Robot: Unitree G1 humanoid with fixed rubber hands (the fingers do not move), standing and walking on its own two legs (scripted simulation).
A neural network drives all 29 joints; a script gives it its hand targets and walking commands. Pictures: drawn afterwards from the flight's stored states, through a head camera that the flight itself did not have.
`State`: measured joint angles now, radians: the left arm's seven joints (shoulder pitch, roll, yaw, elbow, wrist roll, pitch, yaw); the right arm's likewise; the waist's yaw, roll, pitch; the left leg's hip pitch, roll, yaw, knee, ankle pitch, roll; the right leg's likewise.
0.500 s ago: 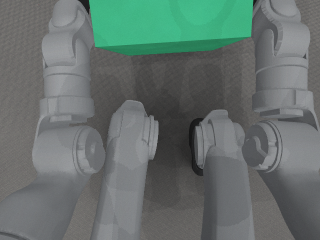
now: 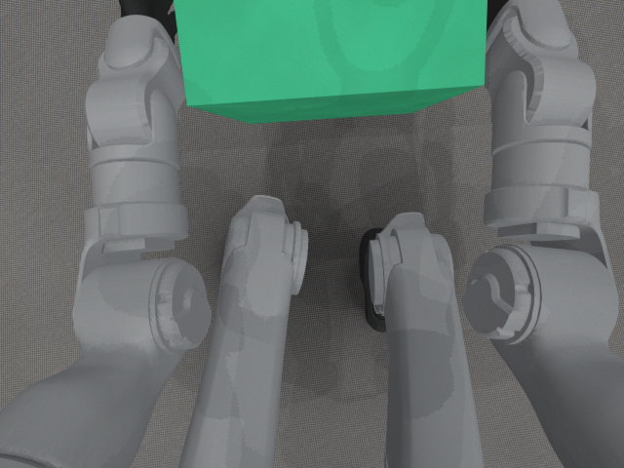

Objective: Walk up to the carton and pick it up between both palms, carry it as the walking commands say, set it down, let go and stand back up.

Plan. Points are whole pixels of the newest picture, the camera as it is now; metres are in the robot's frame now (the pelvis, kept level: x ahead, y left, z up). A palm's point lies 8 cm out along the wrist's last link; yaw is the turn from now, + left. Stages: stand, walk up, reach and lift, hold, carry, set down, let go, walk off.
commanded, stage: reach and lift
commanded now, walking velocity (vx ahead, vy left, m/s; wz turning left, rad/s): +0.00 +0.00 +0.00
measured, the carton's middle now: (326, 18) +0.55 +0.05 -0.17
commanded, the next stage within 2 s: none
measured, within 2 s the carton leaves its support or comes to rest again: neither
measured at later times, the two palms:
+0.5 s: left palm (114, 5) +0.49 +0.21 -0.04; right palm out of the picture +0.54 -0.11 -0.03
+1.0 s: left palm out of the picture +0.47 +0.21 +0.03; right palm out of the picture +0.52 -0.11 +0.04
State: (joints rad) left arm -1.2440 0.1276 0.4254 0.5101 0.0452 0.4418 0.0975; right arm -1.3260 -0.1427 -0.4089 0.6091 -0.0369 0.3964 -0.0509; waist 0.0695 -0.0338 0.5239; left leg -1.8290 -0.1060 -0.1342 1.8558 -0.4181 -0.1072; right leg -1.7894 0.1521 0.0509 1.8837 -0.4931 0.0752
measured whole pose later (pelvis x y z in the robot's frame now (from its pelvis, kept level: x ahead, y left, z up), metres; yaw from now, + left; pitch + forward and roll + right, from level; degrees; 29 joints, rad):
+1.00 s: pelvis +0.00 +0.00 +0.10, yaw +1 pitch +14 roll -2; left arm -1.07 0.07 0.40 0.44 0.06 0.46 0.10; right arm -1.14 -0.09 -0.40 0.53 -0.06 0.42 -0.03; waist 0.07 -0.02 0.52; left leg -1.39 -0.10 -0.16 1.54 -0.39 -0.09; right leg -1.35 0.15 0.07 1.55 -0.44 0.06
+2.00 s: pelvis +0.05 +0.00 +0.23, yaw +1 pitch +11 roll +0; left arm -0.70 -0.05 0.39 0.47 0.17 0.46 0.04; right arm -0.76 0.03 -0.40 0.56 -0.15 0.40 0.01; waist 0.06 -0.04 0.23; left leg -0.91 -0.07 -0.16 0.97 -0.26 -0.07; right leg -0.89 0.11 0.12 1.01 -0.31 0.03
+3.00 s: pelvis +0.14 +0.00 +0.31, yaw +1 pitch -5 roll +0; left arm -0.19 -0.14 0.25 0.14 0.20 0.73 0.00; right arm -0.25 0.12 -0.24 0.24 -0.19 0.67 0.04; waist 0.07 -0.01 0.03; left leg -0.13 -0.03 -0.14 0.38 -0.17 -0.03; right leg -0.11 0.05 0.15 0.41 -0.21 0.00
